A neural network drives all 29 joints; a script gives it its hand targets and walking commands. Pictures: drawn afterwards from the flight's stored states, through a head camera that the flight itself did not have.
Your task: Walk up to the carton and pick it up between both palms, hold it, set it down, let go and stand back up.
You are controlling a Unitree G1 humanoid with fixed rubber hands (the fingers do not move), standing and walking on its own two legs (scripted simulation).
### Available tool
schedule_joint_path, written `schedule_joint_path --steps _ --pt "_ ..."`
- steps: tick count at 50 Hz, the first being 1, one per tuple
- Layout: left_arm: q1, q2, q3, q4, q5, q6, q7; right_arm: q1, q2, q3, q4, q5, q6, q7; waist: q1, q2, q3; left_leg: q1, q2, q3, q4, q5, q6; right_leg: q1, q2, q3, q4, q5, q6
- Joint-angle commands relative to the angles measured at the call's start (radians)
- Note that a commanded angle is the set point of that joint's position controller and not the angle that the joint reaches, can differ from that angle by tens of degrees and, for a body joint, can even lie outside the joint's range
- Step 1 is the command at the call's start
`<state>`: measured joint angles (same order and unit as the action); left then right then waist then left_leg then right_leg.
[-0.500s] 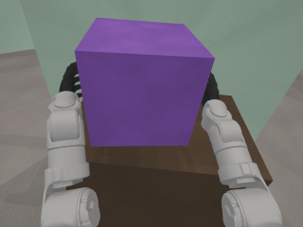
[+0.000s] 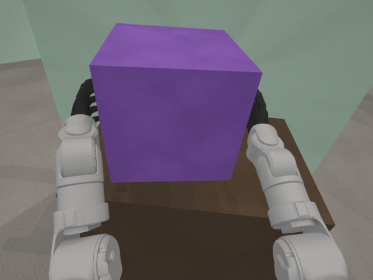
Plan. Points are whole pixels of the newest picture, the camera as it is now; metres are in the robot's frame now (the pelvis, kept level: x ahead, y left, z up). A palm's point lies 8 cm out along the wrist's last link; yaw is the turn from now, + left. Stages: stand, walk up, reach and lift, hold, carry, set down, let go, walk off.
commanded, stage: hold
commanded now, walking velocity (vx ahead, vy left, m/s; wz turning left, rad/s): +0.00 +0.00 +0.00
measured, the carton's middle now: (172, 100) +0.44 +0.01 +0.21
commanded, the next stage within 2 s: none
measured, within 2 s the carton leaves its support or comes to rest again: neither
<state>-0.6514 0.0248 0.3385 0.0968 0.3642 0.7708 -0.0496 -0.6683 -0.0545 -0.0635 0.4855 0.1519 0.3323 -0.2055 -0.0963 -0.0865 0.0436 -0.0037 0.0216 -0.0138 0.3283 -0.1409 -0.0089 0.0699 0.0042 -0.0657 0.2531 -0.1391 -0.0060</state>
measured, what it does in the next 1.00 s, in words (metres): stands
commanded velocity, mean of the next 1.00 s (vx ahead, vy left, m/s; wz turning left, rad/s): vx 0.00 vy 0.00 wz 0.00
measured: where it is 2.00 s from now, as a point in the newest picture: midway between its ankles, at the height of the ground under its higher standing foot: outside the picture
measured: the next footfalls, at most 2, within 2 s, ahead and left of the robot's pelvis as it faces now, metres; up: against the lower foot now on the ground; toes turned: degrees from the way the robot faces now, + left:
none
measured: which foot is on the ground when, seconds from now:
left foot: down 0.00-1.00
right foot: down 0.00-1.00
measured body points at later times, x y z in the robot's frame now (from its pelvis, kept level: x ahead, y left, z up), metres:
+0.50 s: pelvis +0.00 +0.00 +0.00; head -0.06 +0.03 +0.45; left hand +0.37 +0.18 +0.21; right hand +0.36 -0.16 +0.21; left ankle +0.04 +0.12 -0.75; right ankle +0.02 -0.11 -0.75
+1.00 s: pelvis +0.00 +0.00 +0.00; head -0.06 +0.03 +0.45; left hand +0.37 +0.18 +0.21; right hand +0.36 -0.17 +0.21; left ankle +0.04 +0.12 -0.75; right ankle +0.02 -0.11 -0.75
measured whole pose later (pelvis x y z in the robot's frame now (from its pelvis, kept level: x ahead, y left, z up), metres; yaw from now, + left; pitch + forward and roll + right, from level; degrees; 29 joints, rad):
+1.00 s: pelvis +0.00 +0.00 +0.00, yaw +0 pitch -11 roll -1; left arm -0.66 0.01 0.35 0.10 0.37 0.77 -0.05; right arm -0.67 -0.05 -0.07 0.47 0.15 0.33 -0.21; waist -0.09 -0.08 0.05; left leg 0.00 0.02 0.00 0.32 -0.13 -0.01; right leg 0.07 0.00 -0.06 0.26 -0.14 -0.01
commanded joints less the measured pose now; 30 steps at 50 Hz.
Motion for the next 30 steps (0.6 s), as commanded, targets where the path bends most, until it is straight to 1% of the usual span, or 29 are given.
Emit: schedule_joint_path --steps 1,2,3,4,5,7,8,9,10,11,12,13,14,15,16,17,18,19,20,21,22,23,24,25,26,27,28,29,30 --pt "-0.639 -0.458 -0.474 -0.155 -0.197 -0.062 -0.181 -0.776 0.438 0.334 -0.326 0.106 -0.068 0.166 -0.026 0.151 -0.399 0.128 -0.051 0.053 -0.013 0.302 -0.018 0.048 0.041 -0.03 -0.026 0.141 0.01" --pt "-0.654 -0.452 -0.467 -0.144 -0.198 -0.066 -0.181 -0.79 0.438 0.319 -0.321 0.103 -0.066 0.168 -0.024 0.148 -0.379 0.112 -0.045 0.054 -0.022 0.269 -0.015 0.038 0.038 -0.026 -0.028 0.109 0.009" --pt "-0.639 -0.462 -0.464 -0.134 -0.192 -0.065 -0.178 -0.796 0.429 0.318 -0.32 0.101 -0.069 0.173 -0.017 0.154 -0.383 0.118 -0.043 0.053 -0.023 0.266 -0.015 0.032 0.042 -0.033 -0.026 0.094 0.008" --pt "-0.657 -0.454 -0.461 -0.121 -0.187 -0.064 -0.178 -0.787 0.431 0.302 -0.3 0.085 -0.068 0.175 -0.025 0.158 -0.353 0.11 -0.04 0.051 -0.035 0.228 -0.015 0.018 0.039 -0.033 -0.035 0.06 0.008" --pt "-0.652 -0.466 -0.473 -0.15 -0.197 -0.067 -0.175 -0.775 0.445 0.31 -0.308 0.088 -0.068 0.178 -0.022 0.151 -0.368 0.107 -0.037 0.052 -0.037 0.245 -0.017 0.032 0.044 -0.035 -0.028 0.069 0.005" --pt "-0.659 -0.458 -0.466 -0.135 -0.201 -0.068 -0.176 -0.799 0.453 0.31 -0.332 0.082 -0.07 0.18 -0.01 0.13 -0.39 0.102 -0.043 0.058 -0.039 0.227 -0.004 0.031 0.038 -0.031 -0.027 0.077 0.013" --pt "-0.658 -0.464 -0.481 -0.157 -0.209 -0.072 -0.173 -0.794 0.46 0.322 -0.355 0.086 -0.074 0.179 -0.011 0.124 -0.418 0.103 -0.044 0.056 -0.034 0.254 -0.006 0.041 0.039 -0.027 -0.022 0.113 0.016" --pt "-0.656 -0.456 -0.484 -0.158 -0.211 -0.074 -0.172 -0.794 0.468 0.333 -0.353 0.085 -0.07 0.176 -0.011 0.108 -0.417 0.109 -0.048 0.054 -0.03 0.271 -0.003 0.044 0.037 -0.024 -0.02 0.141 0.02" --pt "-0.68 -0.464 -0.503 -0.195 -0.224 -0.077 -0.168 -0.818 0.477 0.349 -0.377 0.1 -0.074 0.173 -0.013 0.117 -0.453 0.13 -0.053 0.053 -0.02 0.289 -0.009 0.045 0.039 -0.026 -0.014 0.155 0.024" --pt "-0.679 -0.46 -0.497 -0.179 -0.225 -0.076 -0.166 -0.822 0.479 0.357 -0.387 0.101 -0.074 0.167 -0.011 0.118 -0.452 0.137 -0.054 0.055 -0.015 0.297 -0.004 0.047 0.038 -0.022 -0.014 0.176 0.025" --pt "-0.641 -0.451 -0.481 -0.168 -0.214 -0.074 -0.165 -0.797 0.475 0.36 -0.374 0.104 -0.068 0.163 -0.006 0.106 -0.453 0.137 -0.057 0.056 -0.015 0.282 -0.001 0.067 0.037 -0.023 -0.017 0.172 0.027" --pt "-0.659 -0.452 -0.482 -0.179 -0.222 -0.075 -0.165 -0.823 0.47 0.371 -0.384 0.105 -0.069 0.164 -0.002 0.104 -0.451 0.125 -0.055 0.053 -0.02 0.268 0.002 0.06 0.04 -0.025 -0.016 0.153 0.025" --pt "-0.651 -0.44 -0.47 -0.143 -0.209 -0.071 -0.168 -0.799 0.468 0.357 -0.353 0.097 -0.064 0.164 -0.006 0.1 -0.426 0.124 -0.055 0.059 -0.026 0.246 0.003 0.047 0.037 -0.027 -0.019 0.141 0.027" --pt "-0.616 -0.448 -0.46 -0.13 -0.201 -0.064 -0.173 -0.769 0.46 0.35 -0.344 0.089 -0.057 0.164 -0.004 0.094 -0.405 0.114 -0.052 0.06 -0.039 0.228 0.009 0.05 0.031 -0.023 -0.029 0.131 0.028" --pt "-0.615 -0.433 -0.428 -0.09 -0.181 -0.056 -0.178 -0.787 0.443 0.339 -0.32 0.078 -0.053 0.165 0.005 0.087 -0.359 0.093 -0.053 0.069 -0.054 0.178 0.009 0.039 0.034 -0.026 -0.033 0.073 0.023" --pt "-0.617 -0.422 -0.408 -0.06 -0.164 -0.049 -0.185 -0.788 0.443 0.311 -0.293 0.069 -0.051 0.169 0.012 0.086 -0.307 0.07 -0.051 0.075 -0.07 0.129 0.018 0.028 0.028 -0.029 -0.043 0.031 0.024" --pt "-0.614 -0.42 -0.391 -0.054 -0.155 -0.044 -0.189 -0.785 0.436 0.294 -0.267 0.054 -0.048 0.172 0.005 0.082 -0.305 0.062 -0.049 0.079 -0.078 0.098 0.023 0.029 0.025 -0.025 -0.047 0.008 0.026" --pt "-0.62 -0.413 -0.38 -0.051 -0.15 -0.043 -0.194 -0.763 0.443 0.286 -0.242 0.046 -0.045 0.173 0.008 0.078 -0.282 0.043 -0.05 0.081 -0.091 0.066 0.028 0.028 0.022 -0.02 -0.052 -0.007 0.025" --pt "-0.655 -0.424 -0.395 -0.089 -0.162 -0.048 -0.197 -0.788 0.454 0.286 -0.268 0.05 -0.052 0.174 0.002 0.08 -0.331 0.053 -0.05 0.079 -0.084 0.086 0.028 0.037 0.023 -0.02 -0.042 0.014 0.029" --pt "-0.663 -0.436 -0.404 -0.105 -0.173 -0.054 -0.197 -0.806 0.464 0.303 -0.308 0.064 -0.062 0.172 0.002 0.082 -0.379 0.067 -0.049 0.076 -0.072 0.13 0.027 0.052 0.026 -0.023 -0.035 0.052 0.03" --pt "-0.682 -0.449 -0.425 -0.134 -0.188 -0.061 -0.194 -0.814 0.469 0.307 -0.324 0.069 -0.065 0.171 -0.004 0.094 -0.405 0.091 -0.049 0.068 -0.056 0.176 0.018 0.049 0.033 -0.026 -0.03 0.082 0.029" --pt "-0.699 -0.456 -0.435 -0.141 -0.2 -0.068 -0.191 -0.825 0.467 0.316 -0.326 0.076 -0.07 0.17 -0.006 0.105 -0.419 0.105 -0.046 0.066 -0.04 0.218 0.009 0.058 0.036 -0.026 -0.027 0.107 0.025" --pt "-0.72 -0.458 -0.455 -0.133 -0.202 -0.073 -0.188 -0.845 0.472 0.317 -0.336 0.077 -0.073 0.169 -0.014 0.114 -0.429 0.124 -0.048 0.064 -0.033 0.237 0.0 0.046 0.04 -0.027 -0.025 0.106 0.024" --pt "-0.683 -0.473 -0.466 -0.141 -0.205 -0.073 -0.185 -0.811 0.475 0.324 -0.344 0.084 -0.074 0.167 -0.016 0.119 -0.439 0.142 -0.049 0.06 -0.021 0.29 -0.008 0.045 0.043 -0.031 -0.021 0.15 0.023" --pt "-0.677 -0.454 -0.461 -0.137 -0.201 -0.071 -0.185 -0.795 0.46 0.321 -0.321 0.083 -0.071 0.165 -0.022 0.132 -0.43 0.153 -0.048 0.06 -0.016 0.299 -0.011 0.04 0.041 -0.032 -0.023 0.149 0.019" --pt "-0.66 -0.465 -0.473 -0.157 -0.201 -0.069 -0.185 -0.77 0.467 0.331 -0.329 0.086 -0.068 0.163 -0.023 0.137 -0.437 0.16 -0.049 0.057 -0.009 0.307 -0.013 0.045 0.04 -0.031 -0.022 0.157 0.02" --pt "-0.653 -0.447 -0.452 -0.134 -0.187 -0.063 -0.187 -0.769 0.453 0.321 -0.315 0.083 -0.063 0.161 -0.021 0.126 -0.404 0.146 -0.054 0.06 -0.018 0.279 -0.013 0.038 0.037 -0.027 -0.025 0.142 0.024" --pt "-0.673 -0.445 -0.452 -0.138 -0.19 -0.066 -0.188 -0.792 0.454 0.323 -0.321 0.076 -0.063 0.162 -0.022 0.118 -0.416 0.127 -0.057 0.065 -0.027 0.235 -0.007 0.046 0.036 -0.032 -0.025 0.107 0.025" --pt "-0.66 -0.453 -0.449 -0.136 -0.191 -0.064 -0.185 -0.775 0.454 0.313 -0.299 0.073 -0.06 0.165 -0.025 0.128 -0.387 0.112 -0.053 0.064 -0.044 0.194 -0.006 0.043 0.036 -0.032 -0.03 0.068 0.019"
